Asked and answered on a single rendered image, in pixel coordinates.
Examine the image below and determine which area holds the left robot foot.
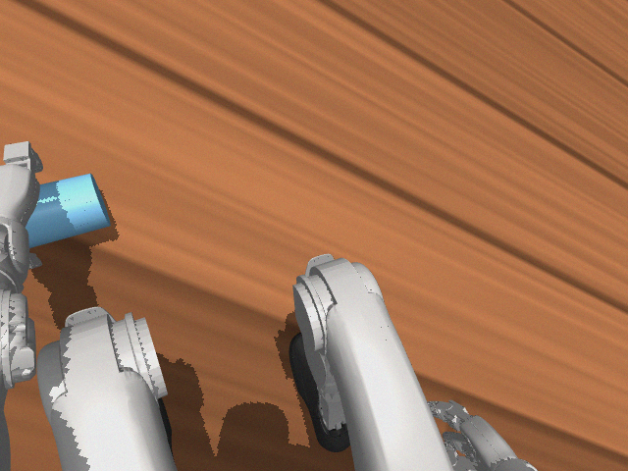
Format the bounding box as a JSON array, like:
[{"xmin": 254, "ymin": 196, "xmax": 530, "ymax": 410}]
[{"xmin": 158, "ymin": 397, "xmax": 175, "ymax": 461}]

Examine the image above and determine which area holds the bottle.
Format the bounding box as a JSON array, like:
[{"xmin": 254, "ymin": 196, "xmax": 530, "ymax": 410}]
[{"xmin": 26, "ymin": 174, "xmax": 111, "ymax": 248}]

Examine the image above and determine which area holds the left robot arm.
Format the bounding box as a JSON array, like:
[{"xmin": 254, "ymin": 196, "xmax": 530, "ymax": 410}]
[{"xmin": 0, "ymin": 217, "xmax": 36, "ymax": 471}]

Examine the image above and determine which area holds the left robot hand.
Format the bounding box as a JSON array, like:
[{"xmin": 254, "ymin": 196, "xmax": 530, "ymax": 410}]
[{"xmin": 0, "ymin": 141, "xmax": 43, "ymax": 269}]

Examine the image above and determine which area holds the right robot foot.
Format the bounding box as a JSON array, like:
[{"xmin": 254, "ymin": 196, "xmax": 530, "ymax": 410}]
[{"xmin": 289, "ymin": 332, "xmax": 350, "ymax": 452}]

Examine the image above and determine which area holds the right robot hand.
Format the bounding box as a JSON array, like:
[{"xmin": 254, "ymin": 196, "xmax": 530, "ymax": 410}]
[{"xmin": 428, "ymin": 400, "xmax": 518, "ymax": 471}]

